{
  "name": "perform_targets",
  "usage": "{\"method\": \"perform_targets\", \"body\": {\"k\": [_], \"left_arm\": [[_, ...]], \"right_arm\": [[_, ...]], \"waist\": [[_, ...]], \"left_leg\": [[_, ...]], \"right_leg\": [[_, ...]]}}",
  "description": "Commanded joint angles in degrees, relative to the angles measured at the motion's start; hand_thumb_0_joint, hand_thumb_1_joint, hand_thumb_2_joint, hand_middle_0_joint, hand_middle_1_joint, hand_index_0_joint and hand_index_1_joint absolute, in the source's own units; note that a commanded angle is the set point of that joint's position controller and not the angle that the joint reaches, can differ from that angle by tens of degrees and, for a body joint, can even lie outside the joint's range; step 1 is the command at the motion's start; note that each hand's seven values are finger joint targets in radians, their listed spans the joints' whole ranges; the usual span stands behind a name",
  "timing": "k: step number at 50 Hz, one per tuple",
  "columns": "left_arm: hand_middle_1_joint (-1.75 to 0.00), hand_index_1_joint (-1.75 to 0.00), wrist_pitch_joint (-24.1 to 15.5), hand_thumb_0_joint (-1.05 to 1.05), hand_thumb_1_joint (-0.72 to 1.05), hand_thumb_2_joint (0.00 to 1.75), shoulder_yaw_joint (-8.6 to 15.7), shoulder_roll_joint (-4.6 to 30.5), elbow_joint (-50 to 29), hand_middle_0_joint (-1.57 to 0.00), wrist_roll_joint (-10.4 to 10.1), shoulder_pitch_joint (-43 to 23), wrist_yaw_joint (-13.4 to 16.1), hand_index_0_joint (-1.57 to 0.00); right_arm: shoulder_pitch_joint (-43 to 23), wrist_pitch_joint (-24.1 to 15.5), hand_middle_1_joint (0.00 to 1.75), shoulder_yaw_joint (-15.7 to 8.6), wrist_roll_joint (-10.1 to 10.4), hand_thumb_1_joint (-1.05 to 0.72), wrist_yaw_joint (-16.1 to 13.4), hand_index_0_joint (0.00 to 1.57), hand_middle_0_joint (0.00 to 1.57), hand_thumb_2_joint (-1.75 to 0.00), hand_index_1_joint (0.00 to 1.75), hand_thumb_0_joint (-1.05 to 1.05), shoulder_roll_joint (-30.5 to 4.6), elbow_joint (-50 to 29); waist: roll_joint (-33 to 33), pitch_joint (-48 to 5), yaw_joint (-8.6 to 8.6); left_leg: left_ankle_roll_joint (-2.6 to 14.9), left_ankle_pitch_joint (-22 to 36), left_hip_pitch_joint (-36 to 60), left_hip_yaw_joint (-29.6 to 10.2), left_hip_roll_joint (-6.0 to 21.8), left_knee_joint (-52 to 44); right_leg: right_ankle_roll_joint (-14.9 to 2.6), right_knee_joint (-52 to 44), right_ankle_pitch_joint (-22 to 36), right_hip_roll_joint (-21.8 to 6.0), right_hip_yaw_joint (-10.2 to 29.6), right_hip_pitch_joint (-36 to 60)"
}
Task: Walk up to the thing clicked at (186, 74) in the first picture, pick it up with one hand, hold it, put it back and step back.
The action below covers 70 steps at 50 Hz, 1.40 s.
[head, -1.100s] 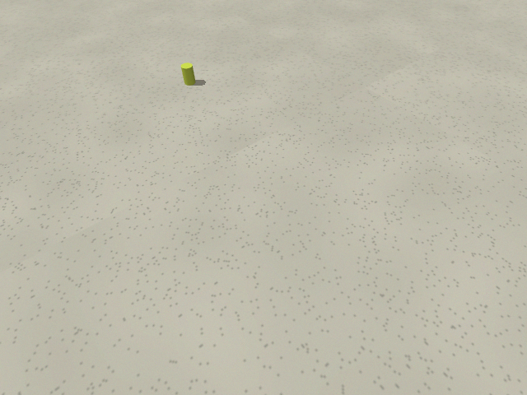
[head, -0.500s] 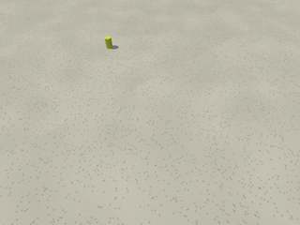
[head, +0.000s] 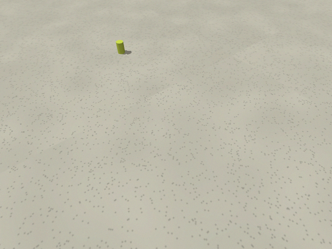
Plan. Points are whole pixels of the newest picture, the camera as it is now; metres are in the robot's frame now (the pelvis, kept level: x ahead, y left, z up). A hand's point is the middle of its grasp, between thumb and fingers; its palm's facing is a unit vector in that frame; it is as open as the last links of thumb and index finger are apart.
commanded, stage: stand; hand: left
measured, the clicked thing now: (120, 47) +2.17 +0.51 -0.72
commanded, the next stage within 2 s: walk up in 0.02 s
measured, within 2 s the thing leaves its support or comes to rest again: neither
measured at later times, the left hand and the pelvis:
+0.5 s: hand (31, 238) +0.18 +0.40 -0.16, palm faces +0.04 -0.93 -0.37, open 7.4 cm; pelvis +0.13 +0.09 -0.02, yaw +5 degrees
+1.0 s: hand (76, 138) +0.50 +0.34 -0.13, palm faces +0.13 -0.92 -0.37, open 7.4 cm; pelvis +0.44 +0.07 -0.01, yaw +8 degrees
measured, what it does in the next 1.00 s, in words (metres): walks ahead: left foot, then right foot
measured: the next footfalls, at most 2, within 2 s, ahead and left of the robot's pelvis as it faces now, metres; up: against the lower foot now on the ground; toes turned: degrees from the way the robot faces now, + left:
left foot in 0.36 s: +0.18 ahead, +0.22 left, +0.00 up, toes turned +11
right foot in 0.80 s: +0.53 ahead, -0.05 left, +0.00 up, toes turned +0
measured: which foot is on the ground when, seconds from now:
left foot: down 0.00-0.08, up 0.10-0.34, down 0.36-0.84, up 0.86-1.00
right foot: down 0.00-0.36, up 0.38-0.78, down 0.80-1.00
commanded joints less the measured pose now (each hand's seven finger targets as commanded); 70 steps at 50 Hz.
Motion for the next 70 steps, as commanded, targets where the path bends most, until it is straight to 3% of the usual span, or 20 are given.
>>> {"method": "perform_targets", "body": {"k": [1,6,11,17,19,20,22,25,32,38,40,41,42,43,47,58,61,63,65,70], "left_arm": [[-0.30,-0.30,-2.67,0.00,0.90,0.90,6.42,20.60,-6.72,-0.20,0.60,1.32,-1.19,-0.20],[-0.30,-0.30,-4.87,0.00,0.90,0.90,8.13,23.16,-8.38,-0.20,1.26,8.15,-1.74,-0.20],[-0.30,-0.30,-5.28,0.00,0.90,0.90,7.84,23.41,-13.47,-0.20,1.59,-3.72,-1.98,-0.20],[-0.30,-0.30,-3.74,0.00,0.90,0.90,6.09,18.98,-12.80,-0.20,1.71,-1.78,-3.43,-0.20],[-0.30,-0.30,-3.81,0.00,0.90,0.90,3.50,13.18,-15.95,-0.20,0.18,-2.98,-3.46,-0.20],[-0.30,-0.30,-4.13,0.00,0.90,0.90,3.62,18.38,-16.03,-0.20,0.67,-4.83,-3.15,-0.20],[-0.30,-0.30,-4.14,0.00,0.90,0.90,4.87,20.80,-11.81,-0.20,-1.00,1.56,-3.72,-0.20],[-0.30,-0.30,-3.41,0.00,0.90,0.90,5.95,20.62,-10.69,-0.20,-0.23,2.82,-4.95,-0.20],[-0.30,-0.30,-3.18,0.00,0.90,0.90,6.09,17.99,-15.57,-0.20,-0.40,-6.55,-6.62,-0.20],[-0.30,-0.30,-3.72,0.00,0.90,0.90,6.18,15.35,-14.82,-0.20,-0.53,-6.35,-5.89,-0.20],[-0.30,-0.30,-4.13,0.00,0.90,0.90,8.23,18.43,-10.11,-0.20,-0.52,9.37,-4.45,-0.20],[-0.30,-0.30,-4.45,0.00,0.90,0.90,10.16,23.35,-8.84,-0.20,0.26,17.57,-3.56,-0.20],[-0.30,-0.30,-4.73,0.00,0.90,0.90,10.52,27.60,-9.82,-0.20,-0.66,19.56,-3.14,-0.20],[-0.30,-0.30,-4.95,0.00,0.90,0.90,10.15,26.86,-11.95,-0.20,-1.24,14.79,-2.87,-0.20],[-0.30,-0.30,-5.68,0.00,0.90,0.90,7.52,19.45,-14.67,-0.20,-1.09,2.73,-2.25,-0.20],[-0.30,-0.30,-6.50,0.00,0.90,0.90,7.57,21.68,-16.25,-0.20,-0.17,4.81,-3.11,-0.20],[-0.30,-0.30,-5.43,0.00,0.90,0.90,5.94,18.77,-16.62,-0.20,-0.27,7.66,-2.41,-0.20],[-0.30,-0.30,-5.09,0.00,0.90,0.90,4.30,14.58,-17.85,-0.20,-1.99,11.87,-1.67,-0.20],[-0.30,-0.30,-5.40,0.00,0.90,0.90,4.19,20.18,-16.45,-0.20,-1.51,8.13,-1.17,-0.20],[-0.30,-0.30,-4.08,0.00,0.90,0.90,4.84,16.99,-14.28,-0.20,-1.28,11.41,-3.15,-0.20]], "right_arm": [[0.67,-2.26,0.30,-7.06,-0.42,-0.90,1.20,0.20,0.20,-0.90,0.30,0.00,-18.66,-7.03],[-12.85,-2.92,0.30,-6.54,-1.54,-0.90,3.58,0.20,0.20,-0.90,0.30,0.00,-14.10,-13.88],[-2.33,-2.23,0.30,-8.29,-0.54,-0.90,6.41,0.20,0.20,-0.90,0.30,0.00,-16.50,-12.42],[15.81,-2.87,0.30,-11.14,-0.91,-0.90,5.09,0.20,0.20,-0.90,0.30,0.00,-18.64,-7.05],[20.58,-4.21,0.30,-12.59,-1.17,-0.90,3.30,0.20,0.20,-0.90,0.30,0.00,-29.81,-8.82],[13.13,-4.22,0.30,-12.59,1.04,-0.90,3.27,0.20,0.20,-0.90,0.30,0.00,-30.55,-10.93],[5.65,-5.21,0.30,-10.01,1.04,-0.90,2.82,0.20,0.20,-0.90,0.30,0.00,-23.65,-12.95],[6.45,-6.01,0.30,-8.90,0.88,-0.90,2.81,0.20,0.20,-0.90,0.30,0.00,-20.71,-12.99],[7.39,-7.33,0.30,-9.05,0.96,-0.90,2.92,0.20,0.20,-0.90,0.30,0.00,-21.72,-13.82],[10.89,-6.14,0.30,-9.23,0.08,-0.90,2.06,0.20,0.20,-0.90,0.30,0.00,-21.27,-13.22],[11.09,-5.83,0.30,-7.97,-0.52,-0.90,1.90,0.20,0.20,-0.90,0.30,0.00,-18.04,-14.34],[13.37,-5.88,0.30,-6.48,0.12,-0.90,1.91,0.20,0.20,-0.90,0.30,0.00,-13.61,-15.50],[12.49,-6.29,0.30,-6.65,1.34,-0.90,1.55,0.20,0.20,-0.90,0.30,0.00,-15.30,-16.82],[7.90,-6.19,0.30,-7.24,0.74,-0.90,1.14,0.20,0.20,-0.90,0.30,0.00,-18.36,-15.97],[11.32,-4.80,0.30,-6.93,0.69,-0.90,2.90,0.20,0.20,-0.90,0.30,0.00,-16.21,-12.59],[0.43,-4.39,0.30,-7.80,-0.08,-0.90,6.04,0.20,0.20,-0.90,0.30,0.00,-14.14,-16.65],[13.88,-4.76,0.30,-9.81,-1.43,-0.90,4.63,0.20,0.20,-0.90,0.30,0.00,-18.44,-12.84],[19.79,-5.63,0.30,-11.92,-1.31,-0.90,2.84,0.20,0.20,-0.90,0.30,0.00,-26.91,-14.55],[13.96,-5.47,0.30,-11.24,1.33,-0.90,2.20,0.20,0.20,-0.90,0.30,0.00,-24.20,-15.50],[7.76,-6.78,0.30,-8.05,1.15,-0.90,1.92,0.20,0.20,-0.90,0.30,0.00,-18.58,-17.90]], "waist": [[-0.74,-12.58,0.17],[-7.22,3.11,7.85],[-11.72,0.42,-1.09],[6.35,-5.17,-8.84],[22.18,-4.44,-10.85],[11.12,-0.17,-7.84],[3.30,0.11,-1.67],[5.76,0.37,-1.08],[4.99,3.95,-1.65],[3.59,-1.56,-1.18],[-4.59,-11.16,6.32],[-16.57,-15.37,9.16],[-19.86,-16.18,9.40],[-11.46,-12.25,8.73],[-10.26,-0.97,-0.11],[-4.53,-1.31,0.29],[6.15,-8.26,-5.93],[17.20,-13.74,-7.62],[3.41,-10.56,-5.94],[7.28,-3.10,0.13]], "left_leg": [[7.07,-24.34,-3.07,-7.03,5.72,3.66],[1.68,-15.42,-41.17,-2.26,4.31,31.69],[0.99,-10.58,-22.11,-0.71,7.76,24.34],[2.73,-7.01,15.14,8.32,0.13,12.96],[11.02,-45.93,15.98,-41.07,22.31,-14.09],[14.87,-48.00,6.17,-46.85,26.49,-17.65],[12.43,-31.18,3.61,-25.24,19.91,-9.92],[11.50,-22.86,-1.80,-13.36,16.28,-11.91],[12.71,-16.68,-1.67,-6.38,15.32,-14.40],[9.88,11.01,2.26,1.40,12.96,0.07],[6.68,15.86,-7.54,6.66,6.79,25.84],[4.64,-0.26,-22.87,7.60,1.69,43.96],[3.52,-18.00,-36.85,3.85,-3.59,53.29],[3.72,-16.58,-36.39,-4.04,1.59,58.59],[3.00,-4.20,-25.75,-3.23,6.93,44.31],[1.08,7.95,-12.10,6.71,4.35,14.33],[5.43,-3.81,7.56,5.55,1.63,11.62],[14.43,-17.09,22.63,-38.44,24.27,-3.05],[14.54,-6.03,15.92,-26.67,22.71,-1.55],[12.46,12.07,-1.78,-4.82,16.29,-3.98]], "right_leg": [[-3.79,3.77,-21.89,-5.70,4.25,3.87],[-15.89,-15.34,-33.07,-27.14,30.29,10.52],[-10.48,-13.73,-28.03,-17.71,9.35,-3.19],[-7.43,16.70,-23.34,-8.87,-5.49,-25.06],[-4.11,52.44,-22.40,2.85,-0.12,-44.71],[-4.32,53.77,-17.38,-2.91,8.09,-41.82],[-2.38,48.07,-7.73,-7.64,7.40,-37.42],[0.03,38.42,-3.50,-8.71,4.30,-30.28],[-0.27,21.67,5.46,-9.12,1.66,-29.37],[-2.43,13.01,3.57,-3.64,-5.31,-14.30],[-4.45,11.24,-1.41,-1.42,-6.38,11.10],[-6.58,7.74,-17.57,-11.97,9.72,23.70],[-13.86,-3.67,-19.55,-25.83,37.74,28.66],[-15.57,-5.34,-21.04,-27.30,37.98,19.35],[-9.86,-7.93,-15.16,-15.50,10.60,-5.13],[-10.17,-4.70,-4.73,-13.58,-1.78,-7.38],[-7.23,22.56,12.44,-9.96,-5.91,-12.10],[-2.87,51.40,-18.08,3.61,-1.28,-36.90],[-3.43,53.09,-11.23,-3.65,7.87,-36.49],[-0.41,40.70,-5.78,-7.74,4.13,-26.28]]}}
